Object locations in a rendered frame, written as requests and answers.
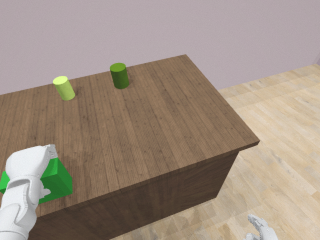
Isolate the robot left forearm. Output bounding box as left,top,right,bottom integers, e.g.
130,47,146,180
0,175,42,240

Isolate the robot right hand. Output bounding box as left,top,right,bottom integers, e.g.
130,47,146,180
243,214,279,240

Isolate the sponge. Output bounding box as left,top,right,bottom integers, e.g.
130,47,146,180
0,157,73,204

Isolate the table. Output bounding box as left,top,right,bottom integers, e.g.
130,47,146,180
0,54,260,240

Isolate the robot left hand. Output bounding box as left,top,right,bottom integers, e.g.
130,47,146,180
5,144,58,199

